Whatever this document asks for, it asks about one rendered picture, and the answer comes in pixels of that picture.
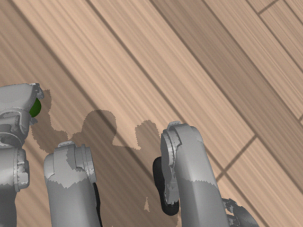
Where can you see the left robot foot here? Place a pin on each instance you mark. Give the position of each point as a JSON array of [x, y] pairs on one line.
[[98, 203]]

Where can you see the right robot hand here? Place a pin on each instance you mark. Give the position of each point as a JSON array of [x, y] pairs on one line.
[[241, 218]]

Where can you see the left robot hand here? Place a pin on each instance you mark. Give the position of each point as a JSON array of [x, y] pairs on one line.
[[20, 96]]

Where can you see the right robot foot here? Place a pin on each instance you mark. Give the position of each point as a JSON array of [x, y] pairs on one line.
[[160, 184]]

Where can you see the ball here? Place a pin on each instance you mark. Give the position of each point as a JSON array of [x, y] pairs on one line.
[[36, 108]]

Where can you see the left robot arm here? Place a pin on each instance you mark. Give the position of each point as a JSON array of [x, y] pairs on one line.
[[14, 167]]

